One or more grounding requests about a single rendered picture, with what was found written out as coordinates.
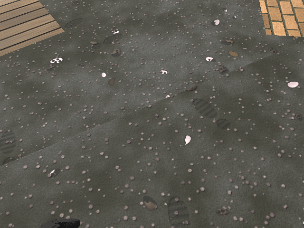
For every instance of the left robot hand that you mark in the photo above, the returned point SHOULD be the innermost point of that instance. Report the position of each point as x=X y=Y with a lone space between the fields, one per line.
x=61 y=223

